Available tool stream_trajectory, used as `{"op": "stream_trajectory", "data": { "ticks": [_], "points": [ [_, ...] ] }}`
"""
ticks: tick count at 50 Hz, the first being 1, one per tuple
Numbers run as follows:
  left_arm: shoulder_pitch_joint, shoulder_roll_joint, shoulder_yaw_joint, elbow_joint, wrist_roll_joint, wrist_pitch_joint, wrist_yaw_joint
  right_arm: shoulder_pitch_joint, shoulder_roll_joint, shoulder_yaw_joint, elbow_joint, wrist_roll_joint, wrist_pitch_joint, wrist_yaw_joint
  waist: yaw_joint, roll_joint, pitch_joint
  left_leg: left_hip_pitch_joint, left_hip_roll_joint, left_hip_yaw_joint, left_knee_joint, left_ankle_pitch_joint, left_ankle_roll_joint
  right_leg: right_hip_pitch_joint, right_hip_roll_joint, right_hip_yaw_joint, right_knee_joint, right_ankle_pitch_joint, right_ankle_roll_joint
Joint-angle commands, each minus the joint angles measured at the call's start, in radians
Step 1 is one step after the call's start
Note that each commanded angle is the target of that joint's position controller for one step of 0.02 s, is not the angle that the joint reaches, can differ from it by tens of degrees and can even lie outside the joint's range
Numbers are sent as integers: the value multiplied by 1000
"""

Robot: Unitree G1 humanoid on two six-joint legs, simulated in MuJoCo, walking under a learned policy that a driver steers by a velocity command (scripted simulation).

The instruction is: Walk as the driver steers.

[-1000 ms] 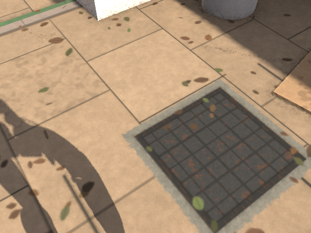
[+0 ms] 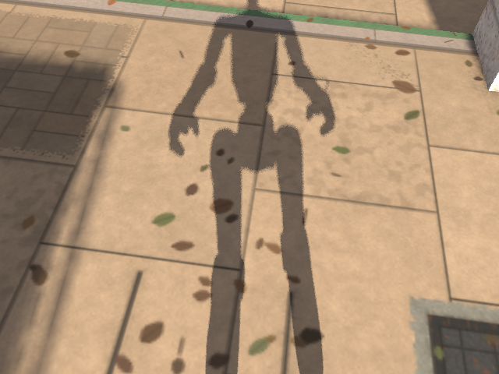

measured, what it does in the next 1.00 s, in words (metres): walks ahead: right foot, then left foot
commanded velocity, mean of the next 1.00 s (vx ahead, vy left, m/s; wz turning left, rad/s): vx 0.21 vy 0.00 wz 0.08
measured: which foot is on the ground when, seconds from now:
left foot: down 0.00-0.14, up 0.16-0.52, down 0.54-0.92, up 0.94-1.00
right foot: up 0.00-0.10, down 0.12-0.54, up 0.56-0.88, down 0.90-1.00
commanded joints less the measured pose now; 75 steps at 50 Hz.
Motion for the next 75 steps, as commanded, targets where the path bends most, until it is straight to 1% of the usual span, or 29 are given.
{"op": "stream_trajectory", "data": {
  "ticks": [1, 6, 8, 9, 11, 13, 15, 20, 25, 27, 28, 29, 30, 32, 37, 44, 46, 47, 48, 53, 57, 59, 60, 62, 66, 68, 70, 72, 75],
  "points": [
    [-46, 80, 6, -78, -3, -26, -7, 31, -148, -41, -48, -2, -2, 7, -38, 138, -134, 169, 290, -252, -66, 392, 152, 26, -20, -7, -62, -52, -9],
    [53, 87, 3, -52, 8, -42, -27, 21, -126, -32, -19, 20, -9, 17, 15, 105, -135, 130, 208, -226, -21, 328, 81, 297, -47, -19, -463, 278, -67],
    [35, 172, 15, -58, 27, -35, -20, 120, -93, -26, -6, -2, -30, 25, -61, -181, -133, -36, 17, -18, 138, -183, -31, 416, -273, 178, -432, 728, -233],
    [36, 124, 1, -56, 30, -35, -18, 83, -119, -30, -15, -7, -35, 23, -25, -213, -138, -40, 33, 32, 167, -301, -73, 362, -354, 270, -478, 647, -323],
    [23, 112, -5, -52, 19, -39, -11, -3, -132, -44, -13, 7, -25, 13, 11, -166, -102, -74, 66, 64, 263, -318, -110, 376, -314, 245, -479, 566, -311],
    [120, 163, 11, -16, -10, -40, -6, -3, -105, -37, -6, 11, -17, 20, 50, -162, -102, -163, 98, 131, 342, -298, -128, 440, -302, 280, -574, 0, -293],
    [165, 181, 18, -9, -24, -35, -1, -37, -114, -43, -7, 33, -35, 33, 76, -190, 16, -298, 122, 175, 399, -266, -115, 422, -298, 341, -669, -345, -288],
    [198, 158, 13, -18, -23, -71, -8, -82, -52, -26, 6, 33, -112, 50, 87, -154, 20, -185, 147, 235, 162, -165, -72, 389, -249, 224, -691, -180, -271],
    [206, 158, 7, -20, -24, -63, -30, 29, -69, -32, 61, 29, -124, 49, 10, -106, 0, 172, 89, 311, -105, -9, -45, 210, -196, 122, -559, 46, -245],
    [159, 64, -26, -46, -2, -72, -39, 221, -137, -55, 92, 29, -113, 31, -87, -47, -128, 466, 228, 142, -111, 52, 2, 67, -114, 25, -279, 169, -145],
    [155, 10, -46, -100, 5, -92, -33, 290, -285, -90, 99, 10, -104, 31, -91, 245, -186, 581, 452, -180, -156, 128, 129, -142, -6, -118, 10, -17, -71],
    [135, 90, -26, -100, -5, -99, -28, 305, -249, -84, 108, 3, -105, 37, -108, 225, -150, 523, 553, -319, -194, 254, 233, -234, -27, -70, 212, -266, -51],
    [159, 139, -9, -89, -18, -96, -36, 242, -188, -60, 102, 3, -111, 42, -67, 160, -82, 465, 525, -218, -180, 341, 224, -258, -73, -40, 294, -245, -63],
    [153, 119, -9, -73, -12, -79, -41, 140, -136, -41, 88, 18, -113, 50, -32, 116, -25, 380, 429, -50, -196, 459, 169, -252, -108, -65, 255, -142, -66],
    [108, 25, -35, -88, 6, -62, -42, 72, -130, -33, 108, 10, -99, 29, 7, 124, -38, 215, 326, 153, -215, 670, 127, -21, -73, -118, -57, 92, -34],
    [113, 86, -13, -85, 21, -62, -48, 79, -124, -27, 167, 31, -88, 27, 44, 91, -90, 175, 294, 149, -67, 510, 58, 270, -14, -120, -382, 410, -108],
    [153, 180, 2, -92, 38, -63, -28, 227, -52, -1, 183, -17, -102, 30, -10, -114, -232, 33, 163, 207, 156, 54, -59, 567, -256, 110, -329, 1001, -255],
    [168, 102, -17, -80, 31, -54, -27, 232, -40, 8, 197, -15, -88, 24, 18, -185, -292, 18, 139, 176, 296, -346, -103, 554, -361, 238, -382, 962, -375],
    [140, 65, -33, -75, 19, -54, -33, 182, -75, -1, 186, 6, -68, 21, 21, -177, -238, -36, 147, 146, 379, -510, -119, 498, -363, 279, -433, 786, -387],
    [-41, 83, -30, -81, 25, -49, -36, 154, -74, -14, 215, 12, -3, -7, -32, -127, -91, 20, 191, 167, 290, -342, -140, 221, -253, 144, -554, 276, -279],
    [-58, 60, -37, -58, 10, -34, -21, 184, -38, -7, 269, 1, -13, 2, -51, -109, -120, 206, 158, 236, 6, -16, -118, 161, -178, 37, -515, 121, -229],
    [-12, 33, -48, -32, 17, -34, -24, 132, -78, -9, 245, -17, -14, 4, -18, -51, -71, 205, 223, 164, -71, 40, -78, 120, -128, 16, -498, -86, -140],
    [5, 39, -43, -33, 21, -29, -24, 115, -133, -23, 258, -7, -16, 3, 25, 47, -15, 65, 214, 166, -64, -146, -45, 162, -73, -41, -495, -107, -105],
    [-22, 44, -42, -25, 21, -28, -18, 79, -75, -9, 261, -10, -38, 7, 14, 64, 15, -28, 206, 164, -111, -218, -47, 248, -62, -56, -429, -1, -94],
    [18, 40, -39, 19, 13, -28, -8, 101, -69, -5, 294, -3, -75, 13, 12, 61, -36, 35, 201, 173, -85, -9, -69, 291, -58, -71, -367, 224, -111],
    [40, 53, -29, 41, -8, -24, -9, 167, -109, -20, 318, 16, -70, 12, -9, 83, -41, 45, 204, 140, -121, -422, -9, 226, -2, -128, -302, -187, -121],
    [-65, 37, -29, -8, -32, -52, -22, 241, -174, -39, 324, 31, -85, 14, -66, 164, 95, 100, 370, -116, -294, -751, 111, -28, 6, -153, -176, -243, -121],
    [-130, 44, -25, -40, -42, -97, -39, 237, -179, -47, 327, 37, -119, 10, -82, 198, 176, 195, 524, -304, -405, -637, 194, -220, -70, -91, -23, -108, -150],
    [-113, 32, -30, -43, -46, -133, -60, 219, -133, -39, 314, 37, -135, 26, -66, 132, 117, 352, 477, -159, -367, -393, 142, -275, -123, -80, -99, -82, -172]
  ]
}}
Keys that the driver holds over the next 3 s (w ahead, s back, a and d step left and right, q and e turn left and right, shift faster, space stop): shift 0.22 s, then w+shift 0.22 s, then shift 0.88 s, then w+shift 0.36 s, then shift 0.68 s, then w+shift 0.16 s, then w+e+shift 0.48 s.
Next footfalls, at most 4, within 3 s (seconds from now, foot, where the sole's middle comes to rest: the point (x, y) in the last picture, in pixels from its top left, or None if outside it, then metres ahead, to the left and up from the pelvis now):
0.12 right None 0.04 -0.16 -0.78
0.54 left None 0.11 0.12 -0.78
0.90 right None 0.30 -0.10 -0.78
1.18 left None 0.22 0.15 -0.78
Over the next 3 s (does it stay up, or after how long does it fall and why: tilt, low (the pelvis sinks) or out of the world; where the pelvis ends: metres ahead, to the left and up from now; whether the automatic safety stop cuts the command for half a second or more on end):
stays up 0.87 -0.04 -0.02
